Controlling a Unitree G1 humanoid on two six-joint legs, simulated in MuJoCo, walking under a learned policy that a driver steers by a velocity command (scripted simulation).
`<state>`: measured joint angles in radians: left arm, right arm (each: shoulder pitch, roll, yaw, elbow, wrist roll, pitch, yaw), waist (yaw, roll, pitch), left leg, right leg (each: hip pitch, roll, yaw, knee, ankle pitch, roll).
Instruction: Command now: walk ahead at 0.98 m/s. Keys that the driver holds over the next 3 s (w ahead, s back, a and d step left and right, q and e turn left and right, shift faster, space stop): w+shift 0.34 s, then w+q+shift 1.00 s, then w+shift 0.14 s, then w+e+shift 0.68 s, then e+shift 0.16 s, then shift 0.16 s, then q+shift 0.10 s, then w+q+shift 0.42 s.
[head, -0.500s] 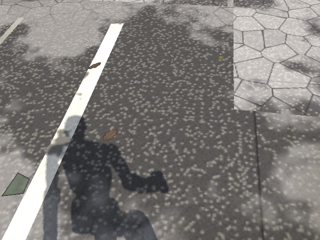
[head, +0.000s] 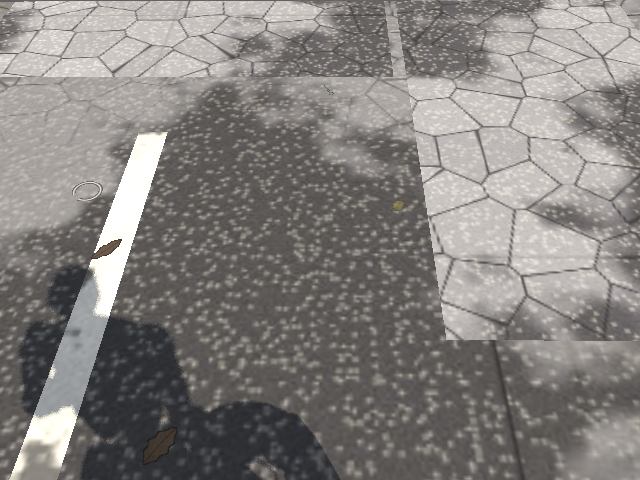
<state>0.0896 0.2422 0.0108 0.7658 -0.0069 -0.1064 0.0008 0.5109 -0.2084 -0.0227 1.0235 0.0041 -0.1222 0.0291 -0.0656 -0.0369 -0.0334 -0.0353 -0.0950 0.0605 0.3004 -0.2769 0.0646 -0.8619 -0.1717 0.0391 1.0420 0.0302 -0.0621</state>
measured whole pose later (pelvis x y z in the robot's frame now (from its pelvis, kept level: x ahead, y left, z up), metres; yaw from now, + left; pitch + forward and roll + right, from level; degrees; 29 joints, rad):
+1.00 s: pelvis +0.91 +0.06 +0.00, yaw +28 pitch +1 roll -1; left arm 0.00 0.24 0.01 0.56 0.03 -0.15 0.01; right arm 0.48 -0.20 -0.04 0.80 0.03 -0.07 0.01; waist -0.08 -0.03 0.01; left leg -0.11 -0.20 -0.19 0.40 -0.27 0.16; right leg -0.72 -0.09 0.17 0.84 -0.08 0.02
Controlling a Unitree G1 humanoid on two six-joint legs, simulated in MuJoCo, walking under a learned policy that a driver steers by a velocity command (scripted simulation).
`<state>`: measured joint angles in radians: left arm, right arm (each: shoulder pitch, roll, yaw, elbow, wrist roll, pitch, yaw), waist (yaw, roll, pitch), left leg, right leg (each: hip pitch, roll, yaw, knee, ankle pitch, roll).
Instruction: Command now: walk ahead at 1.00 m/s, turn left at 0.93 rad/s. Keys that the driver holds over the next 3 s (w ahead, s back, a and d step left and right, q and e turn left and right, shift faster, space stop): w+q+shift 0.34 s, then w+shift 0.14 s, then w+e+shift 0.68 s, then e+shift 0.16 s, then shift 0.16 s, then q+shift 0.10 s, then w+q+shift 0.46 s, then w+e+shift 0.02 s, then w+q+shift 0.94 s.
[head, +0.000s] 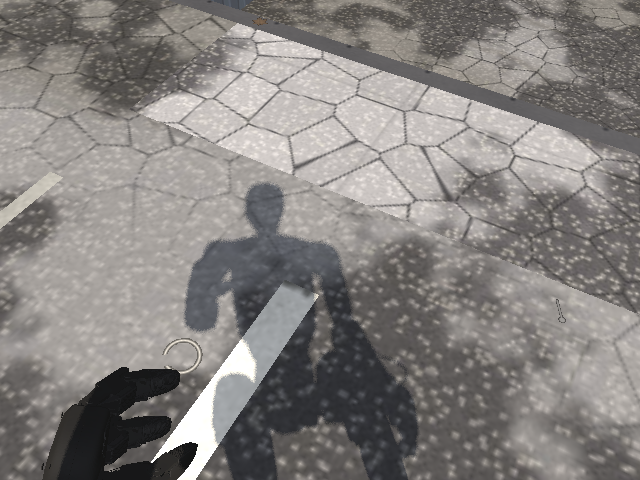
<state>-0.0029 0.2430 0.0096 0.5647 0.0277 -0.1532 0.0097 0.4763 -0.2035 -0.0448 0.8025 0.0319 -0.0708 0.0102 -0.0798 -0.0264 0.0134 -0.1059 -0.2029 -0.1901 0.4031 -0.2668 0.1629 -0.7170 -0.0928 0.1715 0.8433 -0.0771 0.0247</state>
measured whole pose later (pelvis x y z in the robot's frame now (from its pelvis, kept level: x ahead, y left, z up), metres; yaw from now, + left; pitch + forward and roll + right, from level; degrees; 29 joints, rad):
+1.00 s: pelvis +0.81 +0.21 -0.02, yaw +12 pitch -1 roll +4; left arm 0.13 0.29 0.05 0.71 -0.03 -0.04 -0.04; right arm 0.42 -0.26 -0.07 0.86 -0.02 -0.11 0.00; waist -0.07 -0.04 0.02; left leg 0.19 -0.04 0.28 0.25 -0.42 -0.01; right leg -0.85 -0.13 -0.03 0.94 0.11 -0.07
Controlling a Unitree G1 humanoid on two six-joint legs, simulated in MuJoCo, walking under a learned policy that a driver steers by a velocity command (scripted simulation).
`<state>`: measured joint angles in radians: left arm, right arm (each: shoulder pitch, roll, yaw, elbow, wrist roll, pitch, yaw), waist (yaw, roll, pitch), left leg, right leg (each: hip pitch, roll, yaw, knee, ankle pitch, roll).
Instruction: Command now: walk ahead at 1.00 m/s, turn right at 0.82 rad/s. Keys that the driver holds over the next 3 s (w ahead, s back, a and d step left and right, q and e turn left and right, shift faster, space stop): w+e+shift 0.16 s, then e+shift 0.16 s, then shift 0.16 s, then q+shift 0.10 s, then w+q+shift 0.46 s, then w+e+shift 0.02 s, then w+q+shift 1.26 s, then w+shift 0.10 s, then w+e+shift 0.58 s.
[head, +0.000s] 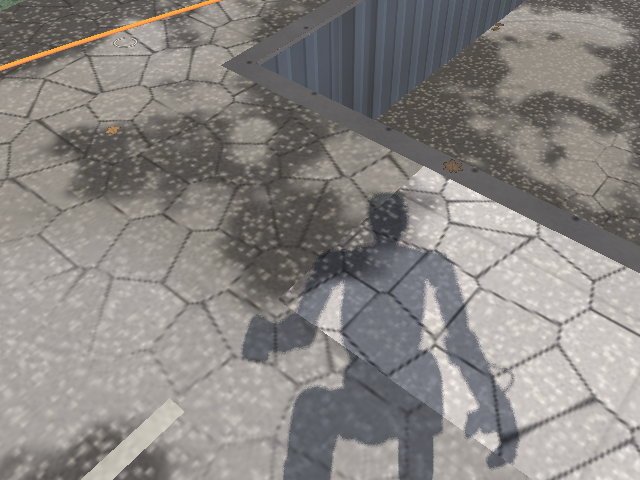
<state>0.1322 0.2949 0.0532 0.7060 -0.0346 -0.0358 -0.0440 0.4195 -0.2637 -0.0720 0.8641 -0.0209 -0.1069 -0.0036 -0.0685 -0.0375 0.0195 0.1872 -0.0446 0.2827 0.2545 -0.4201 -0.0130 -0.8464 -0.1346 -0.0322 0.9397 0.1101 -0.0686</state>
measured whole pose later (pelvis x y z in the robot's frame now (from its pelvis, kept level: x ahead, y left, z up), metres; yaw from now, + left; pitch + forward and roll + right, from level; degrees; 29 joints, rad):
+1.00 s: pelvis +0.62 -0.03 +0.02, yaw -10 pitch +1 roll -1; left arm 0.36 0.28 0.05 0.76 0.02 -0.08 0.03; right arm 0.24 -0.32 -0.08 0.61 0.03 -0.01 0.03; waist 0.05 0.02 -0.04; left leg -0.82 0.07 -0.06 1.22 -0.14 -0.02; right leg 0.02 -0.05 -0.13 0.33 -0.36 0.04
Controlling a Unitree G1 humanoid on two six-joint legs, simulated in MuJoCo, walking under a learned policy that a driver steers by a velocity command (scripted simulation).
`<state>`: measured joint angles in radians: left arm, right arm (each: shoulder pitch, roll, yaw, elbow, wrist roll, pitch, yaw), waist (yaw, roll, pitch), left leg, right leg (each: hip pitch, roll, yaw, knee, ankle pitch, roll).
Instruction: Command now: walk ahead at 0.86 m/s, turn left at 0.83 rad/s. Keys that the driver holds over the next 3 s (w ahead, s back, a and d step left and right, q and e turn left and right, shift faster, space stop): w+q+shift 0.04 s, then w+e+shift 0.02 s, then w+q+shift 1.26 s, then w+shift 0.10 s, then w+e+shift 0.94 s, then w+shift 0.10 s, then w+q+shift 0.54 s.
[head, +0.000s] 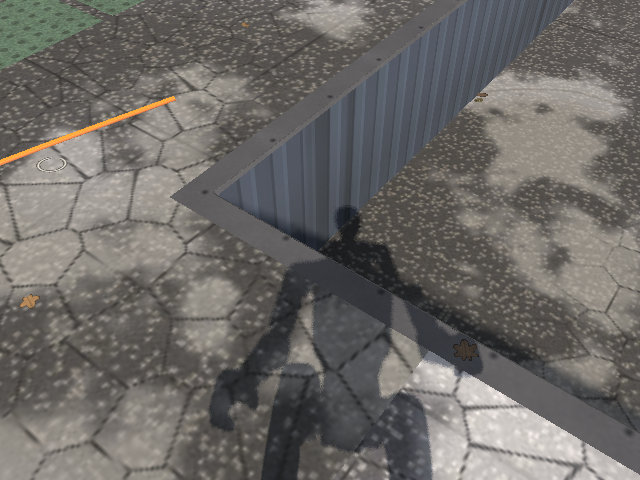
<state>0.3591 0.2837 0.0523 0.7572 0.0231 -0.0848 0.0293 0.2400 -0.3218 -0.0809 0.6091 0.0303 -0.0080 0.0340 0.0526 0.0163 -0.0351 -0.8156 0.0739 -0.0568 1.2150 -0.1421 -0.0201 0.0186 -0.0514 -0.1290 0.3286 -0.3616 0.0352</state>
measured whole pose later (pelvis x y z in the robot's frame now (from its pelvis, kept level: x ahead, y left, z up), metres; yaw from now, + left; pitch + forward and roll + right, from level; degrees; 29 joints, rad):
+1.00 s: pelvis +0.74 +0.36 -0.01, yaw +56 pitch -1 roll -5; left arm 0.44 0.32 0.09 0.82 0.01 -0.09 0.01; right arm 0.06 -0.32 -0.05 0.57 0.04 0.00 0.04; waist 0.10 0.03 0.05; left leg -0.85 0.14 0.00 1.07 -0.03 0.06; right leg 0.14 0.02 -0.26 0.28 -0.38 0.05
